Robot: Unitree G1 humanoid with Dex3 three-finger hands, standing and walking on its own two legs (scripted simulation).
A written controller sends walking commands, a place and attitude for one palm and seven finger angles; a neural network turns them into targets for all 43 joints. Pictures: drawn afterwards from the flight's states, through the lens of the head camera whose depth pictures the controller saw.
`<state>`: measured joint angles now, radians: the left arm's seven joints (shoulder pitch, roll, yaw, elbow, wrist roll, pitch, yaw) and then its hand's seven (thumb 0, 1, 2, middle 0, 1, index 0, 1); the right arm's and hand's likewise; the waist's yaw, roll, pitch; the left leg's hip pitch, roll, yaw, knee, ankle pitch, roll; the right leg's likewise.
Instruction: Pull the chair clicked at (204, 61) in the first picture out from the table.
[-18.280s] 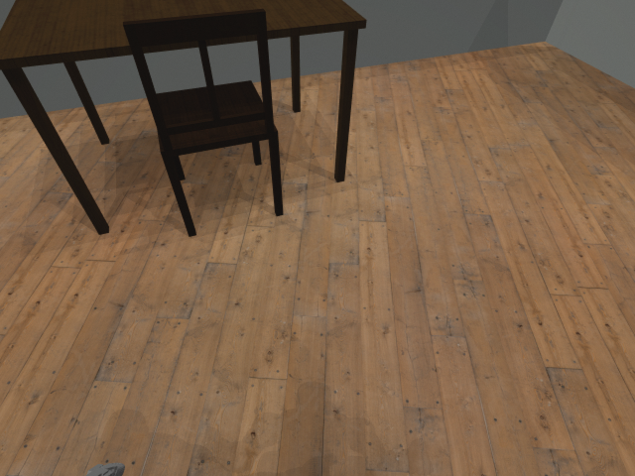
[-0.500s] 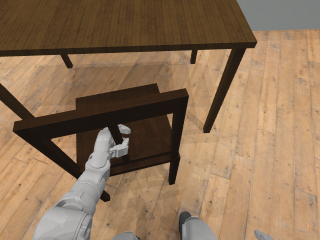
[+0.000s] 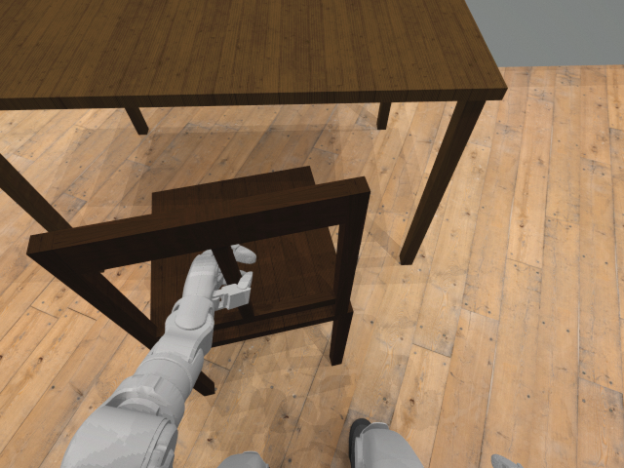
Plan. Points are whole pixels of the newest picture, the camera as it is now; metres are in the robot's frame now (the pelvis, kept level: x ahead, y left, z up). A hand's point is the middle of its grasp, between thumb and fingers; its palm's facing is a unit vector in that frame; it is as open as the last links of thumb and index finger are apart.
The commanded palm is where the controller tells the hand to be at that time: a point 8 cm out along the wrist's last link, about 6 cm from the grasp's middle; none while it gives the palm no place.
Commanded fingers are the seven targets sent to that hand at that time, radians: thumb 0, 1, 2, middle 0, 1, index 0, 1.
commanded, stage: step backward, pulling the chair out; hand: left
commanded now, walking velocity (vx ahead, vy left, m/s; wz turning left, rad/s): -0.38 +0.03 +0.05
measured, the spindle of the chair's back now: (235, 283) +0.39 +0.13 -0.09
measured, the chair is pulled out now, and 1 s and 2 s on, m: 0.25 0.26 0.36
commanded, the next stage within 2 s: none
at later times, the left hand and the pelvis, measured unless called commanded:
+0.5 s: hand (243, 288) +0.36 +0.11 -0.06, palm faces +0.00 -0.98 -0.20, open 5.5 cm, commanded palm +0.36 +0.16 -0.05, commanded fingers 0.00 0.90 0.90 -0.50 -1.45 -0.50 -1.45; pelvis -0.01 -0.01 +0.00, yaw +1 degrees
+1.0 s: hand (240, 294) +0.35 +0.11 -0.05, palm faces -0.01 -0.98 -0.19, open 5.4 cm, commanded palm +0.34 +0.16 -0.04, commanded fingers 0.00 0.90 0.90 -0.50 -1.45 -0.50 -1.45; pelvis -0.03 +0.00 +0.00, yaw +2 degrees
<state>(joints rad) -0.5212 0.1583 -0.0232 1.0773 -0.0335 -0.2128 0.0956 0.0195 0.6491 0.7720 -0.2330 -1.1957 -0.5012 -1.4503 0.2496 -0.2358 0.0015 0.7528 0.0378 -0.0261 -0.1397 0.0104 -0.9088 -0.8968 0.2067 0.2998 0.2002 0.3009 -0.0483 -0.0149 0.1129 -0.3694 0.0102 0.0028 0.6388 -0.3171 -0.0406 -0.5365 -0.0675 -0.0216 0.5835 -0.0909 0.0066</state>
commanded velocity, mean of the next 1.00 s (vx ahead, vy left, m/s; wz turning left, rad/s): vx -0.38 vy -0.02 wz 0.03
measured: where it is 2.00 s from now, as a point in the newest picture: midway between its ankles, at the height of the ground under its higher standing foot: outside the picture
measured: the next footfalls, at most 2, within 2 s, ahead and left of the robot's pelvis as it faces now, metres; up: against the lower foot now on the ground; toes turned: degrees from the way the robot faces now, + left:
left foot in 1.34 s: -0.04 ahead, +0.12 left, +0.00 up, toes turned +3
